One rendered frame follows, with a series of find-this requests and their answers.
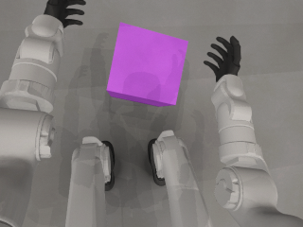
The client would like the left robot shin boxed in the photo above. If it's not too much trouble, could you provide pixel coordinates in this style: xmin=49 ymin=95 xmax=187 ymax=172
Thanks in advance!
xmin=71 ymin=136 xmax=111 ymax=183

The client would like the right robot foot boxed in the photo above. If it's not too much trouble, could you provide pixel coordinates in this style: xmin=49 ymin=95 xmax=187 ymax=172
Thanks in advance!
xmin=148 ymin=138 xmax=166 ymax=186

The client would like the right robot forearm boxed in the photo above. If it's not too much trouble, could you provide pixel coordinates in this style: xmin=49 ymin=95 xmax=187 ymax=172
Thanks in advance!
xmin=211 ymin=74 xmax=277 ymax=201

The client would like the robot left upper arm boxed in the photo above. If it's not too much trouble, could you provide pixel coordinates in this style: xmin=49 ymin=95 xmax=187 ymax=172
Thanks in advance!
xmin=0 ymin=107 xmax=57 ymax=227

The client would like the left robot forearm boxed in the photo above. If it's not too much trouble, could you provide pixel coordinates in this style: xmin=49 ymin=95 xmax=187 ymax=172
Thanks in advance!
xmin=0 ymin=14 xmax=64 ymax=113

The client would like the left robot hand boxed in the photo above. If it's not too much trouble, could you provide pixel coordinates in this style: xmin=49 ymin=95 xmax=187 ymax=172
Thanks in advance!
xmin=44 ymin=0 xmax=86 ymax=28

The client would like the robot right upper arm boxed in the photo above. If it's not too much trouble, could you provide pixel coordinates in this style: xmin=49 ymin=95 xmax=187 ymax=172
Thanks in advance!
xmin=214 ymin=166 xmax=303 ymax=227

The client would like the carton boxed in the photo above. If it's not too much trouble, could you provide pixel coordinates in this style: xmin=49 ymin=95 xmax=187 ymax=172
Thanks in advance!
xmin=106 ymin=22 xmax=188 ymax=107

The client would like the right robot hand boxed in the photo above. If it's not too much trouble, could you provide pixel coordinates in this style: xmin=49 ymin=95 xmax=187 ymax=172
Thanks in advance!
xmin=204 ymin=36 xmax=241 ymax=82

